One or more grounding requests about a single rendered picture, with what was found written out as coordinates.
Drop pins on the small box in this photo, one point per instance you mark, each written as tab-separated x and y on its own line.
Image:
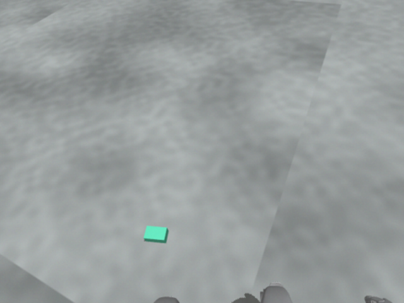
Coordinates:
156	234

